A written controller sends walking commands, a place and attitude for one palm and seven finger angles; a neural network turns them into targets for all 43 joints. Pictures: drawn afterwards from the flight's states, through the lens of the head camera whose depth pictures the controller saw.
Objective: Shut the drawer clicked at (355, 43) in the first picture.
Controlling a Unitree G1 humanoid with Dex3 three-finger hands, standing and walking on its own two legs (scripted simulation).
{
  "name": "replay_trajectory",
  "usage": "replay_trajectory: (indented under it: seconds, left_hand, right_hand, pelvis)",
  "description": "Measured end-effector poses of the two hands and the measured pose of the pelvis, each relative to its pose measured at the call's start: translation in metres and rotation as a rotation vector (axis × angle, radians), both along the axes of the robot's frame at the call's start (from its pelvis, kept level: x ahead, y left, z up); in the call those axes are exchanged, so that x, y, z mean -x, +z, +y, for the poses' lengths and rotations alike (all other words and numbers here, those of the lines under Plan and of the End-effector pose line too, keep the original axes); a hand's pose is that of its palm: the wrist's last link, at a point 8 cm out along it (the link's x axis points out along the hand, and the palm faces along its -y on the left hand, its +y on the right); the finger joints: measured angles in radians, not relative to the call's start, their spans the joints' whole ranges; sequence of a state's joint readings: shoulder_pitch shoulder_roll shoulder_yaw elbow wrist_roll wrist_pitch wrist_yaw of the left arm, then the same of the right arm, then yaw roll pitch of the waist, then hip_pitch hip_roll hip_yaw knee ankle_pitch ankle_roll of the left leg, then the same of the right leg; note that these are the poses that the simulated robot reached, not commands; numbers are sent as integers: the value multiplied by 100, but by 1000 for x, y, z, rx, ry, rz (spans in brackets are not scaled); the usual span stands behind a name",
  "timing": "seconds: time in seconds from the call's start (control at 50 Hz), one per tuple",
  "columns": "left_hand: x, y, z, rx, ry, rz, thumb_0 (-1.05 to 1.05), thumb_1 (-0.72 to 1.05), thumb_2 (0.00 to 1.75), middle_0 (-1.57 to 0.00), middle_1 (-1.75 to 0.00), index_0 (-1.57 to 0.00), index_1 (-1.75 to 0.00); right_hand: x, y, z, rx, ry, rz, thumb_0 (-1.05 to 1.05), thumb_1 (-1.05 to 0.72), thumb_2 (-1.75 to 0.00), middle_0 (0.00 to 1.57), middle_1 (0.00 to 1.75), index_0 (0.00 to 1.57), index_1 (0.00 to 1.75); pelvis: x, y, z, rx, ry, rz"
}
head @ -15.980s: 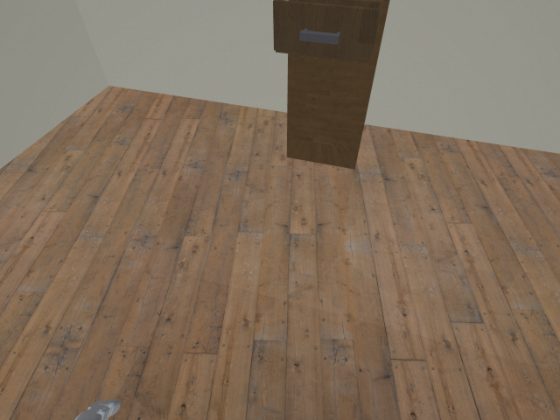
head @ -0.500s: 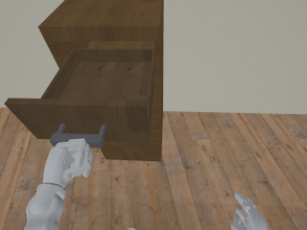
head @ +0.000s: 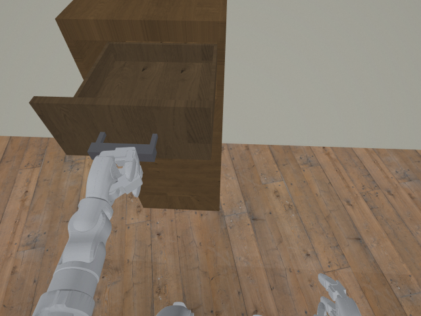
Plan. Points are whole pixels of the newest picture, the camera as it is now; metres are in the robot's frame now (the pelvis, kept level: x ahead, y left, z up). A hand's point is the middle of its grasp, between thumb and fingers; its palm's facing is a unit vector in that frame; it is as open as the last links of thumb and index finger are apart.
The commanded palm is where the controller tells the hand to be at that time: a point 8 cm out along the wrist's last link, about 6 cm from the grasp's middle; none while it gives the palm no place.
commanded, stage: push the drawer shut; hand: left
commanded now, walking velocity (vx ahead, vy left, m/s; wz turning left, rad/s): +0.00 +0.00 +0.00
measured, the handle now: (125, 144) +0.43 +0.19 +0.08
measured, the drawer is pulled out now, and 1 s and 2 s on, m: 0.23 0.10 0.00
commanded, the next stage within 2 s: none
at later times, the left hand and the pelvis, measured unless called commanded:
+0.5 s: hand (147, 146) +0.43 +0.15 +0.08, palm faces -0.04 -1.00 -0.04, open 2.9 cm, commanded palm +0.41 +0.20 +0.08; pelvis +0.01 +0.00 +0.00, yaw -1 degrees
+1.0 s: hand (153, 126) +0.48 +0.14 +0.08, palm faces -0.03 -1.00 -0.03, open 2.9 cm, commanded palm +0.47 +0.20 +0.08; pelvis +0.01 -0.01 -0.01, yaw -2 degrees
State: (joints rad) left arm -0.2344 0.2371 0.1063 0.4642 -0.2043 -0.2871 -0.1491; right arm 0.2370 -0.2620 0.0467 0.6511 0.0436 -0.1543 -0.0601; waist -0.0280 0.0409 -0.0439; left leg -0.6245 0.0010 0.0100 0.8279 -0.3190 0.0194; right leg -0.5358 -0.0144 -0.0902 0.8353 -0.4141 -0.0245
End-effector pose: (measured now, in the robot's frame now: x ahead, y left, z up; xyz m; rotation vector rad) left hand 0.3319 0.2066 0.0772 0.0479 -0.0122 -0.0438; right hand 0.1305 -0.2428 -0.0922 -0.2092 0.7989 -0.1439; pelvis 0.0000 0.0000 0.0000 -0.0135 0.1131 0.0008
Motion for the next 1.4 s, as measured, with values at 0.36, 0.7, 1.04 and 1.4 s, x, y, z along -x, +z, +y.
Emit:
replay_trajectory:
  seconds: [0.36,0.7,1.04,1.4]
  left_hand:
    - [-59,0,-5,2,3,15,-3,83,97,-140,-160,-140,-160]
    - [-96,-1,-5,9,17,23,-6,81,96,-140,-160,-140,-160]
    - [-136,2,-8,15,21,34,-2,82,97,-140,-160,-140,-160]
    - [-178,3,-9,15,27,45,-3,81,97,-140,-160,-140,-160]
  right_hand:
    - [43,-12,-9,5,-65,168,1,-90,-90,20,30,20,29]
    - [53,-20,-18,6,-93,255,1,-90,-90,20,30,20,29]
    - [92,-29,-23,11,-147,366,1,-90,-90,20,30,20,29]
    - [140,-31,-17,30,-199,494,1,-90,-90,20,30,20,29]
  pelvis:
    - [-7,-1,2,0,-17,44]
    - [-13,-4,-4,1,-19,85]
    - [-12,-12,-5,7,-27,138]
    - [-9,-21,1,22,-35,204]
